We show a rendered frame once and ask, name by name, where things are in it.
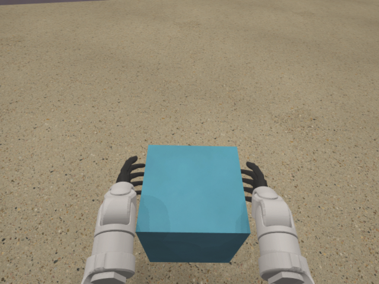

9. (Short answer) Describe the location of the carton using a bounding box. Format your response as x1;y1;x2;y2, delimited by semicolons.
136;145;250;263

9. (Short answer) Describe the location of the robot right forearm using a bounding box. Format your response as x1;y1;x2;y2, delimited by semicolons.
251;186;315;284

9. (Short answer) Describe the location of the right robot hand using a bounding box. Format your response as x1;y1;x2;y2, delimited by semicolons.
241;162;268;203

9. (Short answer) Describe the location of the robot left forearm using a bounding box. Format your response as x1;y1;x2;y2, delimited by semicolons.
81;182;137;284

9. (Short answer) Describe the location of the left robot hand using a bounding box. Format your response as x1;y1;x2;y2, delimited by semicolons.
116;156;145;195

